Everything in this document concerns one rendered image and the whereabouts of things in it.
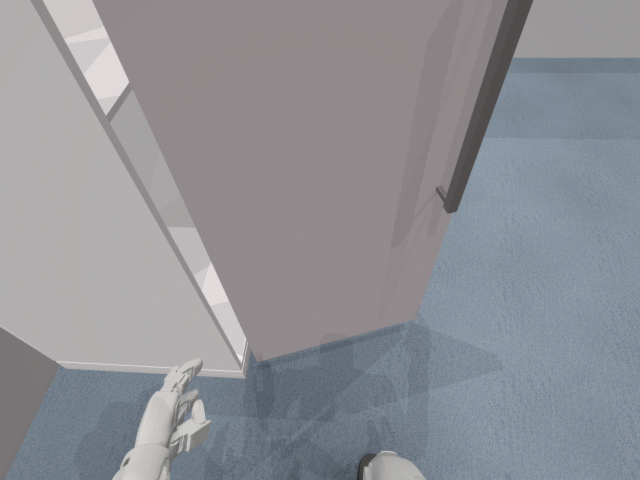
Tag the robot left hand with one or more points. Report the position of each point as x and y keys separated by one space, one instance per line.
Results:
x=165 y=413

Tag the right robot foot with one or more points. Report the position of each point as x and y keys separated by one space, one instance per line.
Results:
x=364 y=462

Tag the robot left forearm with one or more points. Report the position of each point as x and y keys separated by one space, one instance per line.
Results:
x=146 y=462

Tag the fridge door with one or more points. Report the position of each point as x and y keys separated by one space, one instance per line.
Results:
x=307 y=139

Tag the robot right thigh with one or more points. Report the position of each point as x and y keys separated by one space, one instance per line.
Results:
x=391 y=468

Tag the handle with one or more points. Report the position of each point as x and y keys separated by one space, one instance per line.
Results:
x=509 y=32

